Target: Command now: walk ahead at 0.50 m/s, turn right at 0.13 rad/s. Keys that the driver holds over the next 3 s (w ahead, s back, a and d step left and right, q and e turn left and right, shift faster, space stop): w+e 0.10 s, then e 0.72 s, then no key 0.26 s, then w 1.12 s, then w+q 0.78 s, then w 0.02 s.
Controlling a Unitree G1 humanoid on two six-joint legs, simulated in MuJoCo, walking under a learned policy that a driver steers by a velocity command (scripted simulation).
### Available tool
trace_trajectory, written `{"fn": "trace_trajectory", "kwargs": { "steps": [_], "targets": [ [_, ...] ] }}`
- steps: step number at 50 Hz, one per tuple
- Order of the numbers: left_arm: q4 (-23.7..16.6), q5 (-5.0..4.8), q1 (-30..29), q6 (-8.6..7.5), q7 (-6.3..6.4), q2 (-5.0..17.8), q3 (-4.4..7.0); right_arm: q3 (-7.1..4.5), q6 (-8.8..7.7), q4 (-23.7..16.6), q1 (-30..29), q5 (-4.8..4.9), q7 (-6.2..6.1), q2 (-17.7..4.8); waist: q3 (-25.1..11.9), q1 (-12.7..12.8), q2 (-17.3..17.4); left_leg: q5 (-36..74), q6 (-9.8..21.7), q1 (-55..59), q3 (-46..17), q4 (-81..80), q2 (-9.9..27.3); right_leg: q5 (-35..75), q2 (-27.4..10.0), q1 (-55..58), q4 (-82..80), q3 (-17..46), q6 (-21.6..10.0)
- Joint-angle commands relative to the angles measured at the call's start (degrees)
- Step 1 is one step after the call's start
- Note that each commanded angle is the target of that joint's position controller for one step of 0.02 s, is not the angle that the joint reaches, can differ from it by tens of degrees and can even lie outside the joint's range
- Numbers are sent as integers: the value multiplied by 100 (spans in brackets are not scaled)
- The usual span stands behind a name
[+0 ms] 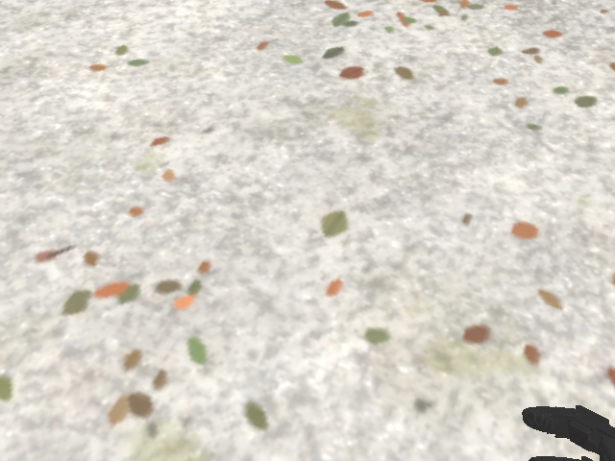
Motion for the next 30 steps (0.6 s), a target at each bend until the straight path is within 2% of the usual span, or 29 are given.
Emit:
{"fn": "trace_trajectory", "kwargs": {
  "steps": [1,2,3,4,5,7,8,10,11,13,15,17,19,20,21,22,23,24,25,26,27,28,30],
  "targets": [
    [-718,-159,-494,-225,-23,849,159,-342,-19,178,1674,33,-84,-955,-1097,-958,670,-630,1089,3523,-2666,-1621,1993,83,-213,-3422,2259,600,-153],
    [-716,-75,-633,-187,2,750,159,-278,-61,221,1337,28,-54,-733,-660,-756,465,-415,943,2803,-2116,-1866,1716,517,-398,-3257,1947,527,-114],
    [-660,-9,-531,-105,23,694,191,-242,-122,232,1090,2,-33,-563,-454,-551,605,-148,828,2302,-1663,-2092,1507,885,-549,-2947,1709,573,-77],
    [-577,-12,-334,-18,20,572,178,-254,-179,266,947,-34,-22,-532,-393,-404,699,56,796,1935,-1368,-2298,1419,1151,-605,-2608,1685,593,-25],
    [-518,-17,-229,51,23,437,161,-273,-243,323,898,-50,-21,-519,-361,-331,619,359,824,1739,-1129,-2437,1400,1296,-601,-2481,1683,587,23],
    [-564,5,-314,140,67,360,175,-303,-325,441,778,-118,-48,-588,-125,-213,440,1949,824,1493,-511,-2455,1381,1548,-508,-2537,1459,638,158],
    [-634,41,-408,148,82,345,179,-317,-331,495,737,-136,-85,-627,-68,-179,415,2593,801,1471,-219,-2402,1349,1743,-462,-2590,1195,631,224],
    [-776,91,-668,118,31,249,145,-336,-280,539,643,-120,-182,-716,-44,-200,439,3000,681,1447,341,-2327,1159,2423,-404,-2452,318,400,257],
    [-851,104,-883,103,-20,170,112,-344,-243,554,643,-102,-229,-766,-44,-289,415,3024,629,1450,548,-2285,1074,2784,-353,-2304,-173,240,241],
    [-1052,129,-1314,96,-135,50,61,-376,-163,649,863,-59,-309,-903,-103,-506,325,3137,626,1739,654,-2157,1172,3196,-269,-2204,-834,51,195],
    [-1217,119,-1443,124,-240,147,95,-422,-59,726,980,6,-346,-1033,-195,-549,323,3199,614,2185,641,-1919,1380,3048,-239,-2243,-1156,13,95],
    [-1367,136,-1475,158,-322,313,166,-469,58,743,932,108,-380,-1118,-241,-484,383,3360,532,2533,618,-1536,1555,2547,-177,-2282,-1331,-45,-77],
    [-1398,159,-1150,180,-367,511,271,-513,170,691,801,187,-435,-1184,-433,-268,439,4000,392,2630,645,-720,1559,2007,73,-1866,-1488,-254,-288],
    [-1306,157,-665,163,-347,677,372,-501,221,659,735,211,-453,-1128,-684,-5,298,3982,226,2522,770,139,1350,2249,299,-1222,-1902,-361,-450],
    [-1229,188,-214,140,-238,1017,506,-451,216,663,972,156,-441,-1004,-1017,173,-242,3065,-115,2028,888,1378,902,3879,288,-231,-2386,-28,-674],
    [-1351,204,-280,168,-92,1615,611,-273,178,496,1520,-194,-376,-437,-1493,-328,-1735,-1678,-572,113,840,3319,96,6935,-1108,1427,-1866,1881,-1488],
    [-1612,287,-377,136,-113,1535,530,-212,128,456,1646,-142,-272,-584,-2583,-274,-1545,-3316,-741,-864,-415,4755,-611,6164,-2021,2224,-2405,3982,-2582],
    [-1732,233,-625,136,-157,1190,459,-312,133,473,1216,38,-218,-975,-2446,-28,-619,-2842,-622,-1092,-950,4876,-257,5278,-1756,1937,-2663,3442,-2343],
    [-1734,144,-907,141,-137,987,403,-297,163,356,859,86,-240,-934,-1841,-130,-329,-2359,-559,-1242,-894,4572,-88,4464,-1480,1356,-2750,2904,-2023],
    [-1731,64,-1117,180,-104,808,352,-299,219,403,749,17,-304,-878,-1334,-263,22,-2047,-577,-1216,-867,4101,102,3899,-1228,689,-2888,2525,-1742],
    [-1749,70,-1280,219,-54,733,325,-325,288,386,722,-21,-355,-930,-1112,-400,-119,-1826,-581,-925,-890,3658,201,3493,-1067,106,-3016,2349,-1611],
    [-1791,138,-1367,261,-29,745,327,-327,343,396,763,-15,-357,-898,-1009,-499,-316,-1688,-594,-575,-819,3328,147,3243,-868,-303,-3141,2232,-1506],
    [-1838,205,-1417,302,23,849,377,-285,374,469,876,-19,-381,-723,-1016,-538,-508,-1589,-692,-274,-710,2645,3,3357,-702,-565,-3181,2058,-1458]
  ]
}}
